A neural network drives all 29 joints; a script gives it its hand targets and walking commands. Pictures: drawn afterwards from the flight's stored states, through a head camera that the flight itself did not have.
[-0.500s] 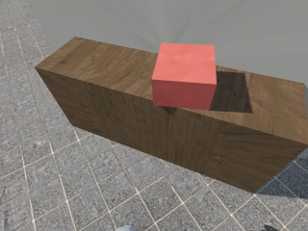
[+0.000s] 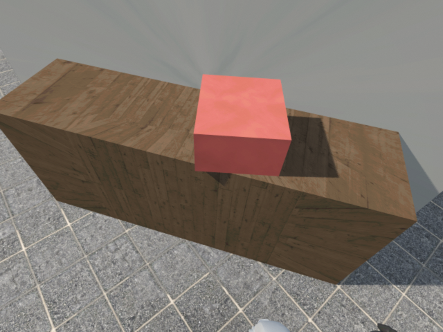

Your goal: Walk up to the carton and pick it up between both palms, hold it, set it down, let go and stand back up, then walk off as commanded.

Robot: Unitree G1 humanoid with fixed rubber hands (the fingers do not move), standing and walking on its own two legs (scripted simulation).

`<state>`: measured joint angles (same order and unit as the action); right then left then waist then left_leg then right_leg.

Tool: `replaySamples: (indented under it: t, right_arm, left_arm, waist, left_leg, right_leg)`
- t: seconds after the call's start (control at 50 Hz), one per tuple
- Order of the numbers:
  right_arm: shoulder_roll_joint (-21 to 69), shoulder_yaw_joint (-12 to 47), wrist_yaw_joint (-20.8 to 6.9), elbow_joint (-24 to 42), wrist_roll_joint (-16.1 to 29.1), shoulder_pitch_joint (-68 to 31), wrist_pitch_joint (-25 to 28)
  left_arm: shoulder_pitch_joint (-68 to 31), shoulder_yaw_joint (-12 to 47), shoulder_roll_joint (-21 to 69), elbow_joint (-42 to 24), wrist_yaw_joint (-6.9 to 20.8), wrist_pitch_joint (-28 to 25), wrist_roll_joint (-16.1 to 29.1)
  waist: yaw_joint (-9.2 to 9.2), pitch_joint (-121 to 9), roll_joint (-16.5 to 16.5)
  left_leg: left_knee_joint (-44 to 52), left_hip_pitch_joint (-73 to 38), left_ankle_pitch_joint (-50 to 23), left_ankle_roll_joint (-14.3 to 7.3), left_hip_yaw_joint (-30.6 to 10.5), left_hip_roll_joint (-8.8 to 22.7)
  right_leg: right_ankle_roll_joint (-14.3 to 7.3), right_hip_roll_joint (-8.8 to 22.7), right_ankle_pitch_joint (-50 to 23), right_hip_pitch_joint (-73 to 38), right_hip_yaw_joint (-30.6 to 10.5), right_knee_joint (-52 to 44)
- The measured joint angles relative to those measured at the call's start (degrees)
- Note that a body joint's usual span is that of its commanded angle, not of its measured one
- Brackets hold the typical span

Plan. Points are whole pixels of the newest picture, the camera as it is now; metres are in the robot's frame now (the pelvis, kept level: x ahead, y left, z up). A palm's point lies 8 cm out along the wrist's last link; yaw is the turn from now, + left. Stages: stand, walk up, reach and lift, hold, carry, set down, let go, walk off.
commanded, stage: walk up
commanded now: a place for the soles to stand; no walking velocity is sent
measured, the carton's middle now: (239, 123) +0.72 -0.06 -0.08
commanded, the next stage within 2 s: none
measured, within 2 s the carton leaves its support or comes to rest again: neither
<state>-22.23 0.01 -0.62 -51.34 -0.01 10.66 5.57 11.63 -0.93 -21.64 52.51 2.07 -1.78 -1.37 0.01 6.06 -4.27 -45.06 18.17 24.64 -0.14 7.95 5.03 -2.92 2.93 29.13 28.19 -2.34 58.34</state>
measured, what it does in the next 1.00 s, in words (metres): walks ahead: right foot, then left foot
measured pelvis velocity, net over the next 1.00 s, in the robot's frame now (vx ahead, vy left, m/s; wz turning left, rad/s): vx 0.12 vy -0.03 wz -0.17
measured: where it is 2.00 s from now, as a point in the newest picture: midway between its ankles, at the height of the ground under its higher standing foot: (222, 325)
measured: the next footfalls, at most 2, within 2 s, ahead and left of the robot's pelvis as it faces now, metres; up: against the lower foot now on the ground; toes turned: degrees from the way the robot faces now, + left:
right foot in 0.06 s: +0.11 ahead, -0.15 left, +0.00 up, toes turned -4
left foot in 0.46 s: +0.15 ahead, +0.11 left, +0.00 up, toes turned +3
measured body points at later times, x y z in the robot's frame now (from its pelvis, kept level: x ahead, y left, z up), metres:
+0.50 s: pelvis +0.07 +0.02 -0.01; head +0.11 +0.02 +0.44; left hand +0.12 +0.32 -0.14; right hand +0.14 -0.30 -0.12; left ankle +0.11 +0.11 -0.71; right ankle +0.07 -0.14 -0.69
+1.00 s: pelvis +0.12 -0.03 -0.01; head +0.15 -0.04 +0.44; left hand +0.24 +0.26 -0.13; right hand +0.14 -0.35 -0.13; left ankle +0.12 +0.10 -0.67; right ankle +0.16 -0.14 -0.71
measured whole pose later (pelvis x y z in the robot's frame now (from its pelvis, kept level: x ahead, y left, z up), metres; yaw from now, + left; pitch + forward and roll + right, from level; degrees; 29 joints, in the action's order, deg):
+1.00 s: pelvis +0.12 -0.03 -0.01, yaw -10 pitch -3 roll +2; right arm -22.6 0.0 -1.2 -51.6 0.0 13.6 2.7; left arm 14.6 -0.9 -21.7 52.5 1.5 -4.7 -1.3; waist 0.0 6.2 -1.7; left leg -63.5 23.7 29.1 -1.6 5.7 4.7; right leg -2.5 0.0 21.3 26.7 0.5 50.5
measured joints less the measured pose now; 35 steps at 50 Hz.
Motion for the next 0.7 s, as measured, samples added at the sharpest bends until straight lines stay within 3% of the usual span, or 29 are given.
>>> replaySamples:
  t: [0.06, 0.1, 0.18, 0.36, 0.44, 0.46, 0.5, 0.56, 0.7]
  right_arm:
    - [-0.02, 0.0, 0.0, 0.4, 0.0, 0.0, -0.21]
    - [-0.03, -0.01, -0.02, 0.5, 0.0, -0.03, -1.18]
    - [-0.15, -0.01, -0.04, 0.48, 0.0, 0.0, -2.77]
    - [-0.93, 0.0, -0.55, 0.53, 0.0, 0.01, -2.78]
    - [-0.96, 0.0, -0.62, 0.52, 0.0, 0.04, -2.48]
    - [-0.98, 0.0, -0.62, 0.45, 0.01, 0.18, -1.91]
    - [-0.39, 0.0, -0.62, -0.18, 0.01, 0.39, -0.94]
    - [-0.11, 0.0, -0.62, -1.43, 0.0, 1.69, -0.39]
    - [-0.11, 0.0, -0.62, -2.62, 0.0, 3.28, -0.36]
  left_arm:
    - [-0.35, 0.01, -0.05, -0.05, 0.04, -0.9, 0.0]
    - [0.27, -0.01, 0.0, 0.02, 0.03, -2.05, 0.0]
    - [2.68, -0.01, 0.08, 0.04, -0.08, -2.28, 0.0]
    - [7.16, 0.0, 0.09, 0.03, -0.24, -2.28, 0.0]
    - [7.55, 0.01, 0.1, 0.01, -0.31, -2.23, 0.0]
    - [7.5, 0.0, 0.11, 0.03, -0.34, -2.15, 0.0]
    - [7.21, -0.02, 0.09, 0.1, -0.67, -1.29, 0.05]
    - [5.45, 0.0, 0.05, 0.01, -0.95, -0.88, 0.06]
    - [2.09, 0.0, -0.07, 0.02, -0.95, -0.88, 0.07]
  waist:
    - [-0.05, -0.38, -0.06]
    - [-0.07, 0.01, 0.73]
    - [-0.03, -0.01, 1.43]
    - [0.0, -0.06, 5.44]
    - [0.05, -0.11, 6.52]
    - [0.04, -0.08, 6.5]
    - [0.09, 0.01, 5.29]
    - [0.03, -0.01, 4.22]
    - [0.01, -0.02, 1.2]
  left_leg:
    - [-0.59, -0.21, 1.1, 1.06, 1.34, 1.45]
    - [-6.2, 0.99, 2.87, -0.12, 0.2, 2.42]
    - [-17.34, 5.69, 3.04, -1.22, -2.64, -0.04]
    - [-16.82, 9.43, 3.05, -1.36, -2.83, -0.34]
    - [-9.26, 8.52, 3.12, -1.61, -2.92, -0.42]
    - [-5.12, 7.32, 1.47, -1.83, -2.98, -0.55]
    - [-5.59, 6.61, -0.4, -1.81, -1.8, -0.98]
    - [-4.92, 4.71, 0.32, -1.87, -1.42, -0.99]
    - [-3.93, 1.29, 1.54, -1.76, -0.92, -0.71]
  right_leg:
    - [0.01, 0.08, -2.3, -0.97, 2.05, -9.45]
    - [1.13, -1.03, -8.67, -1.48, 2.58, -10.38]
    - [1.54, -1.79, -7.92, -2.93, 2.08, -10.01]
    - [1.55, -2.24, -5.52, -5.01, 1.91, -10.04]
    - [1.7, -2.28, -4.76, -5.01, 1.9, -9.92]
    - [1.72, -2.25, -4.39, -4.76, 1.67, -9.0]
    - [1.71, -2.87, -3.97, -3.12, -1.15, -3.05]
    - [1.73, -3.29, -4.4, -0.55, -1.95, 5.23]
    - [1.73, -3.28, -4.65, 0.67, -1.97, 5.77]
